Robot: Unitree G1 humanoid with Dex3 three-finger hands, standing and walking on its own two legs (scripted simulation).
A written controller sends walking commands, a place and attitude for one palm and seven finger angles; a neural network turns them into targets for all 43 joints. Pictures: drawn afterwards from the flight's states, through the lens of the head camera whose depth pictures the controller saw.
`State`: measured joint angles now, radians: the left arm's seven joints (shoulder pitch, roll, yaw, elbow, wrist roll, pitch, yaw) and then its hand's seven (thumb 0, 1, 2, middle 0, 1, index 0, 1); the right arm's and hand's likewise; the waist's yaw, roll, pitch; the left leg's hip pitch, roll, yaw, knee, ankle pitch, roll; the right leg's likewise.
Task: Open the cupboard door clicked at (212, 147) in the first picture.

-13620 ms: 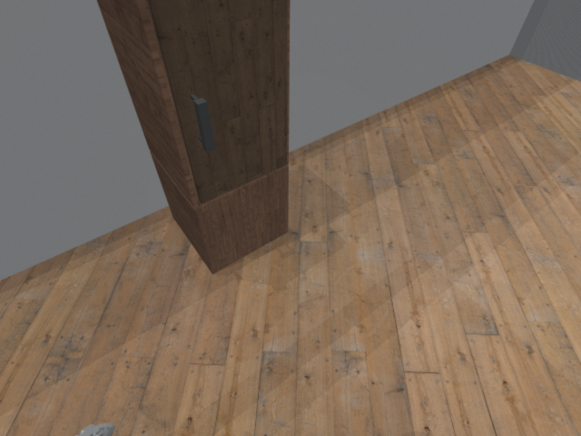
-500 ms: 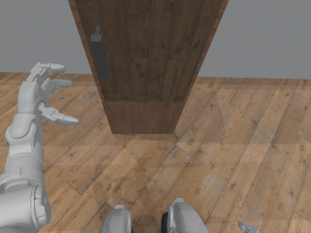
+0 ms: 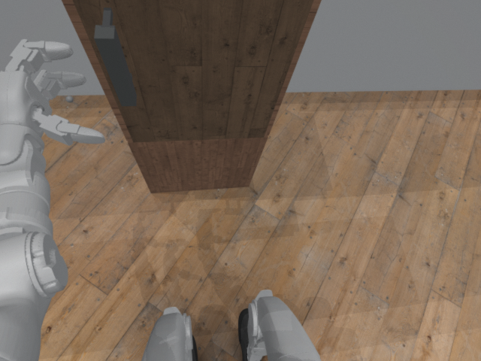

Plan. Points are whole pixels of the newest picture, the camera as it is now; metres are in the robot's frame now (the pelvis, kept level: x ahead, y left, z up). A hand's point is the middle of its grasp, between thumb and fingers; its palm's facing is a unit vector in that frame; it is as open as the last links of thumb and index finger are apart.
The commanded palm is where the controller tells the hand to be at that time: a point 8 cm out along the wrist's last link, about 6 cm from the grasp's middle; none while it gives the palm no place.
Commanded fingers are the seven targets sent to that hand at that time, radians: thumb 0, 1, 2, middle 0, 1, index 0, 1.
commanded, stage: move the hooked fingers beside the handle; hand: left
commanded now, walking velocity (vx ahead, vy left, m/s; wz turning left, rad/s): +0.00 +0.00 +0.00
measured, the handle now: (119, 60) +0.59 +0.15 +0.05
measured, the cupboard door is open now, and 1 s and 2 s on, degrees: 0 0 0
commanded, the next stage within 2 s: slide the fingers in behind the handle in 0.92 s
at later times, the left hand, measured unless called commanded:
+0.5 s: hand (66, 93) +0.53 +0.23 +0.05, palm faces +0.03 -1.00 -0.01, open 14.0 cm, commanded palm +0.51 +0.25 +0.05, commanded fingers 0.00 -0.50 0.30 -0.30 -1.20 -0.30 -1.20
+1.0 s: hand (74, 91) +0.53 +0.22 +0.05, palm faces +0.03 -1.00 -0.02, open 14.0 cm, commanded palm +0.51 +0.25 +0.05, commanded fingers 0.00 -0.50 0.30 -0.30 -1.20 -0.30 -1.20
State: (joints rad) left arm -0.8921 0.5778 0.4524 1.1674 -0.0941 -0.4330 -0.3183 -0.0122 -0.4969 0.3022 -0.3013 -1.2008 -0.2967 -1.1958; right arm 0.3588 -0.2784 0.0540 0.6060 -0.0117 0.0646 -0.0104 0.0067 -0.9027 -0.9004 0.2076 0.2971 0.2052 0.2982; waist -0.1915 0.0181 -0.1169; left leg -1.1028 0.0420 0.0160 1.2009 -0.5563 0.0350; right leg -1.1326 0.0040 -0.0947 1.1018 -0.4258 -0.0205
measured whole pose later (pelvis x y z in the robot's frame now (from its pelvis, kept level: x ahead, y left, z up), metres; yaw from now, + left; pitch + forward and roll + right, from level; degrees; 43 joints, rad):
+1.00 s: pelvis +0.00 +0.01 +0.00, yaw -1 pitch +27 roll -5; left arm -0.94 0.58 0.45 1.18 -0.06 -0.43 -0.26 -0.01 -0.50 0.30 -0.30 -1.20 -0.30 -1.20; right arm 0.36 -0.26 0.07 0.58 -0.03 0.12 0.02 0.00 -0.90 -0.90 0.21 0.30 0.21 0.30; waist -0.21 0.03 -0.11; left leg -1.13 0.05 0.01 1.22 -0.57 0.05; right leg -1.15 0.01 -0.09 1.10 -0.43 -0.01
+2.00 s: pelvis +0.00 +0.00 -0.01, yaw +0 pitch +27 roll -3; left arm -0.97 0.43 0.36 1.20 -0.02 -0.48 -0.10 -0.01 -0.50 0.30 -0.30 -1.20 -0.30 -1.20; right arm 0.36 -0.26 0.04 0.60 -0.05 0.09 0.04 0.00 -0.90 -0.90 0.21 0.30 0.20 0.30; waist -0.21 0.03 -0.13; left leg -1.13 0.04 0.02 1.22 -0.57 0.04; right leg -1.17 0.00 -0.09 1.13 -0.44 -0.02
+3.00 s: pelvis +0.00 -0.01 +0.00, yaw +1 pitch +27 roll -2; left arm -0.96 0.38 0.31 1.19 -0.04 -0.50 -0.04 -0.01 -0.15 0.45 -0.32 -1.24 -0.28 -1.23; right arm 0.37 -0.26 0.03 0.62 -0.05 0.08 0.04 0.00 -0.90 -0.90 0.21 0.30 0.20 0.30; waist -0.19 0.04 -0.13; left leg -1.12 0.03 0.01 1.21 -0.56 0.03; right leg -1.16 0.00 -0.09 1.13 -0.44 -0.03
